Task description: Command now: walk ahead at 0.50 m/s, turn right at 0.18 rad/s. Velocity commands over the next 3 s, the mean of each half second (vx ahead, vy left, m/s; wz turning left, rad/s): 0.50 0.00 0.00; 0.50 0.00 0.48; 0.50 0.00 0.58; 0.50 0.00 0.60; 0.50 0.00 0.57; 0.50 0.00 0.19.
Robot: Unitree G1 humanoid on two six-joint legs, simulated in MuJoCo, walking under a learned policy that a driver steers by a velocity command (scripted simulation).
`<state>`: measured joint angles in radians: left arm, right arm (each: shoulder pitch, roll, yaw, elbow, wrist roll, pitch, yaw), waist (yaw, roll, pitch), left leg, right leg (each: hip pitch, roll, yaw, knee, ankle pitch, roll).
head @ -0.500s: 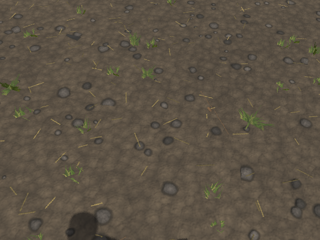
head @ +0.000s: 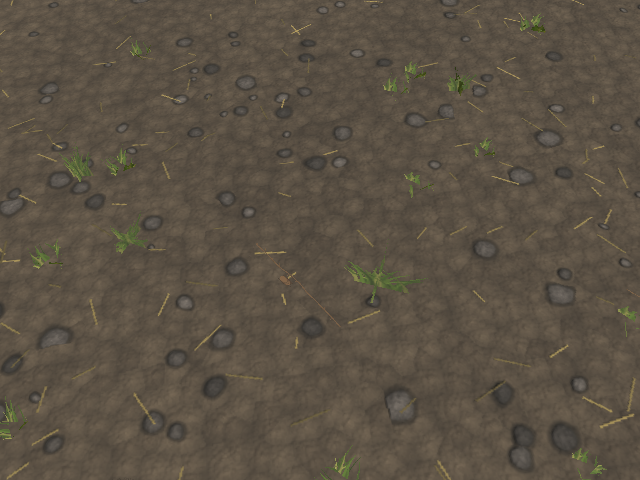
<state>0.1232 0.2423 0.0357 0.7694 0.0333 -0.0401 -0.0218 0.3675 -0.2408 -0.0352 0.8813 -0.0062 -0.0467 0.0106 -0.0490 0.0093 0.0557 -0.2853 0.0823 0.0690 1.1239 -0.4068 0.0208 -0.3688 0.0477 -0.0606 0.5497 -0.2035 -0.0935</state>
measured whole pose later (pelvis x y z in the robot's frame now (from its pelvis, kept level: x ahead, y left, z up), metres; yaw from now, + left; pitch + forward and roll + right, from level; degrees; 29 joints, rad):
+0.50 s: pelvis +0.27 +0.04 -0.01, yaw +3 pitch +1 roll -1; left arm 0.39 0.25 0.03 0.98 0.02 -0.07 0.01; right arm 0.11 -0.24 -0.04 0.80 -0.03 -0.05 0.02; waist 0.02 -0.01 0.05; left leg -0.45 -0.04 0.09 0.59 -0.15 0.12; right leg -0.04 0.03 -0.06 0.79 -0.45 -0.05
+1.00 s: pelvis +0.56 +0.05 -0.01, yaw +20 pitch +2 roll +1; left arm 0.01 0.25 0.01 0.72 0.04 -0.08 0.00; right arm 0.45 -0.29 -0.08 0.88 0.00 -0.04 0.00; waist -0.09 0.00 0.03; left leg -0.05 -0.13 -0.21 0.58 -0.45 0.08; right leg -0.46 0.01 0.01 0.51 -0.08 -0.01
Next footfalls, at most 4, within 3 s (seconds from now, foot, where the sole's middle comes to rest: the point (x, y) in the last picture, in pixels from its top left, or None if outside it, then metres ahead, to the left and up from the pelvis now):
0.46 left None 0.41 0.11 -0.77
0.98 right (331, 353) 0.73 -0.01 -0.77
1.50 left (192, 314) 0.86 0.32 -0.77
2.04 right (158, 210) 1.19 0.44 -0.77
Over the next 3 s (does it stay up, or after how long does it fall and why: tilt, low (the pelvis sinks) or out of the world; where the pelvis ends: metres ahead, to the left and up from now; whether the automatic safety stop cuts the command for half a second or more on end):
stays up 1.17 0.84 0.01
